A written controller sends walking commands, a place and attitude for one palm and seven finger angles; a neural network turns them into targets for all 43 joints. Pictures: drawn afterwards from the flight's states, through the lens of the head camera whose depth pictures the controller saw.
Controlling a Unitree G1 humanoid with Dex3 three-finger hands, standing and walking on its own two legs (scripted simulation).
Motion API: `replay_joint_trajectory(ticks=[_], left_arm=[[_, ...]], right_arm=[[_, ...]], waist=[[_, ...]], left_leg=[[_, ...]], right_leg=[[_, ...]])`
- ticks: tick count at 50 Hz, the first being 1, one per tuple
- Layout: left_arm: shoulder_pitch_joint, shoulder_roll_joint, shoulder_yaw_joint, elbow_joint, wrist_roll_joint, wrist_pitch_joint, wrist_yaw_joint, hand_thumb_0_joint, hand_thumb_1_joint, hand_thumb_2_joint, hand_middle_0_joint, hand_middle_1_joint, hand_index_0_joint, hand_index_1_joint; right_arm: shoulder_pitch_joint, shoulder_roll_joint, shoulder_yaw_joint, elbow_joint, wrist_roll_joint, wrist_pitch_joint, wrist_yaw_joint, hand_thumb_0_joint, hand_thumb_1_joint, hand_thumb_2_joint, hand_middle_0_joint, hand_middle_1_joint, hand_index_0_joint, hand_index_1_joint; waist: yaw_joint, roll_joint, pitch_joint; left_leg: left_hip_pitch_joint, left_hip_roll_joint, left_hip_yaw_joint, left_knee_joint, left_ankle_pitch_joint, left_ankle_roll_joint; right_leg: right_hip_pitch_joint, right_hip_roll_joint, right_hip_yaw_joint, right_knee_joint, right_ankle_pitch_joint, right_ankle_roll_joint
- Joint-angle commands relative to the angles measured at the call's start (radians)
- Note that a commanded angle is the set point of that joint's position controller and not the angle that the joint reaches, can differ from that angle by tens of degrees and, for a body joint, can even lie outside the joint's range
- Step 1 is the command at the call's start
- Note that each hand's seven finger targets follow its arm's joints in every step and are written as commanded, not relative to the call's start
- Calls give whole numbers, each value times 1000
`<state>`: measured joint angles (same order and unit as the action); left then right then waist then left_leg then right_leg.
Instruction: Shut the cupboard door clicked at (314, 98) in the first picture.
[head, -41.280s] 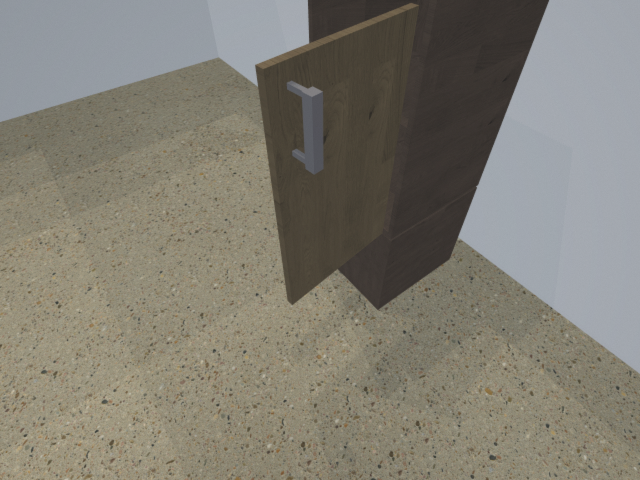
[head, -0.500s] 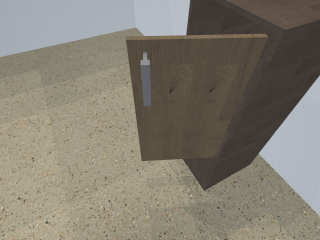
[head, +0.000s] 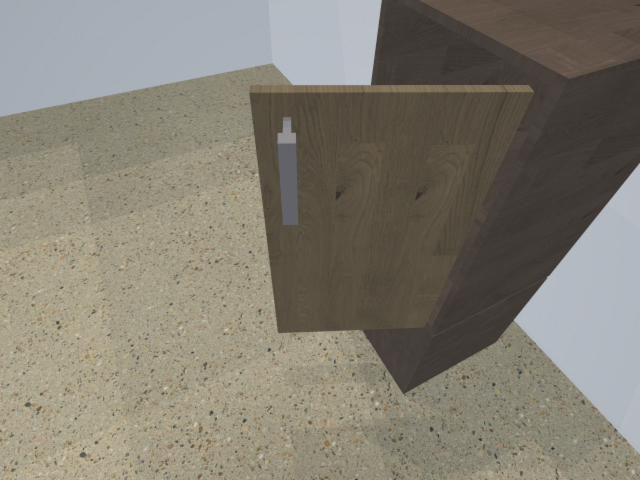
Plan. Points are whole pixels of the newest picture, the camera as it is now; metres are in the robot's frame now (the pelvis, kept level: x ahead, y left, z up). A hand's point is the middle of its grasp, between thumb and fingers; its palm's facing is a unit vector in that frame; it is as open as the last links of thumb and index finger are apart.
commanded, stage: shuffle to correct the standing spot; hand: left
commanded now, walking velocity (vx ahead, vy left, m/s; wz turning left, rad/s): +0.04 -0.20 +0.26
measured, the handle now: (288, 172) +0.46 +0.08 +0.15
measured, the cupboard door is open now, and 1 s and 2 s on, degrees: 66 66 66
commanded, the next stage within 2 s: come to a stop and stand still in 0.84 s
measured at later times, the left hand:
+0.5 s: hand out of the picture -0.02 +0.11 -0.19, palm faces +0.14 -0.97 -0.19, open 7.4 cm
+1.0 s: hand out of the picture +0.07 +0.03 -0.18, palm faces +0.12 -0.96 -0.26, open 7.3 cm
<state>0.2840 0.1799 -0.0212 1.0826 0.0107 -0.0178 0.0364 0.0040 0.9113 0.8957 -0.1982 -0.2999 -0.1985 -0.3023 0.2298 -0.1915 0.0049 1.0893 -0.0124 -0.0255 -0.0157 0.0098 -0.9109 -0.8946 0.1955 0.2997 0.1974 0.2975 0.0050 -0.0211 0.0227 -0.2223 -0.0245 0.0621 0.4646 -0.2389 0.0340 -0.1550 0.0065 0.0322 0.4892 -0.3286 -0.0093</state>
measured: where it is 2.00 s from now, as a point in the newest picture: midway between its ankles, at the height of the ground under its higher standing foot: outside the picture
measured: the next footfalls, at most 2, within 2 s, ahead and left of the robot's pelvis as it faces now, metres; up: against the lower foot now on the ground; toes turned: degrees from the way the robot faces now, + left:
right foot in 0.94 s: +0.10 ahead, -0.29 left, +0.00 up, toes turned +2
left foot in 1.30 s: +0.06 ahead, -0.12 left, +0.00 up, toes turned +7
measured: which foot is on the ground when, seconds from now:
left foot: down 0.00-0.92, up 0.94-1.00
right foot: down 0.00-0.60, up 0.62-0.92, down 0.94-1.00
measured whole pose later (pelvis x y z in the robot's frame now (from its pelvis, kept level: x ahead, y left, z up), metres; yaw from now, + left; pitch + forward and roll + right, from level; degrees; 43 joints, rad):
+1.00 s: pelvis +0.04 -0.17 -0.02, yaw +6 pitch +2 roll +0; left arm 0.23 0.19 0.06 0.94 0.04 0.03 0.00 0.00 0.91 0.90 -0.20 -0.30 -0.20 -0.30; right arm 0.21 -0.22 -0.08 1.02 -0.03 0.05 -0.03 0.01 -0.91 -0.89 0.20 0.30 0.20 0.30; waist 0.00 0.05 0.08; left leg -0.46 0.12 -0.03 0.96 -0.53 -0.02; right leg -0.37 -0.04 -0.06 0.67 -0.34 0.01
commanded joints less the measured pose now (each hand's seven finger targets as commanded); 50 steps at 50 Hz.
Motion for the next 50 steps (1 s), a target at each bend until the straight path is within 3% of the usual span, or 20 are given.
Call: replay_joint_trajectory(ticks=[1,6,12,17,20,24,27,28,29,30,31,32,33,37,43,45,46,47,48,50], left_arm=[[71,88,17,-10,4,-4,4,0,900,900,-200,-300,-200,-300],[91,88,26,-12,12,12,-4,0,900,900,-200,-300,-200,-300],[118,80,40,-26,15,21,-5,0,900,900,-200,-300,-200,-300],[170,93,56,-35,17,24,-3,0,900,900,-200,-300,-200,-300],[202,102,62,-35,21,27,2,0,900,900,-200,-300,-200,-300],[204,81,58,-42,29,34,6,0,900,900,-200,-300,-200,-300],[166,80,60,-59,20,42,4,0,900,900,-200,-300,-200,-300],[158,68,61,-70,16,42,1,0,900,900,-200,-300,-200,-300],[175,24,57,-85,6,39,1,0,900,900,-200,-300,-200,-300],[135,78,68,-99,18,41,6,0,900,900,-200,-300,-200,-300],[111,88,80,-104,20,50,11,0,900,900,-200,-300,-200,-300],[82,96,89,-111,25,60,1,0,900,900,-200,-300,-200,-300],[96,66,91,-110,26,66,-10,0,900,900,-200,-300,-200,-300],[115,12,89,-107,18,84,-38,0,900,900,-200,-300,-200,-300],[56,32,97,-149,15,64,-50,0,900,900,-200,-300,-200,-300],[145,104,114,-128,19,46,-48,0,900,900,-200,-300,-200,-300],[160,201,128,-126,34,36,-38,0,900,900,-200,-300,-200,-300],[157,247,133,-146,39,44,-33,0,900,900,-200,-300,-200,-300],[132,221,125,-159,40,46,-31,0,900,900,-200,-300,-200,-300],[32,162,111,-159,30,22,-16,0,900,900,-200,-300,-200,-300]], right_arm=[[38,-77,-8,-24,-1,-10,-12,0,-900,-900,200,300,200,300],[34,-105,-24,-21,-8,0,-18,0,-900,-900,200,300,200,300],[60,-125,-43,-26,-10,8,-35,0,-900,-900,200,300,200,300],[45,-85,-46,-41,-8,17,-39,0,-900,-900,200,300,200,300],[1,-33,-39,-65,-7,26,-40,0,-900,-900,200,300,200,300],[-12,-13,-38,-64,-6,28,-42,0,-900,-900,200,300,200,300],[100,-13,-41,-25,-11,26,-49,0,-900,-900,200,300,200,300],[181,-60,-53,-2,-16,20,-56,0,-900,-900,200,300,200,300],[236,-134,-66,5,-21,18,-64,0,-900,-900,200,300,200,300],[257,-147,-63,5,-16,21,-64,0,-900,-900,200,300,200,300],[210,-142,-61,-4,-16,20,-66,0,-900,-900,200,300,200,300],[154,-125,-61,-26,-13,17,-67,0,-900,-900,200,300,200,300],[76,-120,-59,-49,-16,10,-65,0,-900,-900,200,300,200,300],[-3,-147,-74,-90,-25,8,-49,0,-900,-900,200,300,200,300],[12,-208,-116,-112,-33,37,-29,0,-900,-900,200,300,200,300],[3,-176,-120,-124,-26,45,-23,0,-900,-900,200,300,200,300],[29,-79,-105,-140,-24,53,-20,0,-900,-900,200,300,200,300],[-12,-40,-91,-175,-16,55,-23,0,-900,-900,200,300,200,300],[-24,-43,-87,-182,-13,57,-24,0,-900,-900,200,300,200,300],[15,-45,-79,-154,-17,46,-12,0,-900,-900,200,300,200,300]], waist=[[-2,11,27],[0,51,48],[-2,84,2],[9,-38,-12],[29,-188,15],[23,-79,36],[-39,-23,2],[-77,59,-34],[-76,298,-65],[-86,248,-49],[-65,262,9],[-51,168,49],[-11,159,72],[23,168,50],[-3,251,-1],[39,83,-58],[44,-246,-46],[78,-381,-77],[76,-266,-73],[11,-259,-96]], left_leg=[[40,131,-129,-81,135,18],[13,172,-190,-102,89,42],[43,216,-232,-46,299,77],[-84,127,-97,97,205,26],[-222,45,-4,298,-221,-7],[-232,62,28,329,-246,-10],[-8,72,40,74,22,2],[166,199,-106,-10,314,57],[285,453,-388,-55,722,193],[214,527,-436,-73,848,257],[127,528,-403,-89,790,261],[44,503,-344,-111,641,228],[-5,456,-276,-122,546,195],[-117,346,-96,-148,347,116],[-104,310,-103,-48,150,68],[-183,219,-35,141,-27,-6],[-329,73,78,385,-303,-59],[-356,27,16,621,-461,-43],[-353,47,-47,735,-408,-27],[-358,80,-56,752,-289,-37]], right_leg=[[-66,-83,46,-89,147,-19],[-84,-64,-13,-45,80,-17],[-93,-51,-52,8,105,-17],[23,-109,12,-55,330,-36],[85,-205,87,-98,680,-109],[100,-194,55,-44,873,-199],[-1,-129,-1,93,810,-130],[-147,-82,-36,236,613,-70],[-336,5,-109,483,5,-4],[-357,8,-15,643,-270,-5],[-381,-20,43,700,-267,-8],[-376,-36,53,714,-227,-5],[-370,-48,43,712,-160,0],[-264,-58,-45,546,-41,31],[-146,-16,-150,171,7,42],[6,-48,-112,-42,132,35],[54,-234,95,-158,258,-19],[-25,-348,251,-186,369,-113],[-72,-337,219,-186,307,-172],[-28,-278,178,-135,372,-152]])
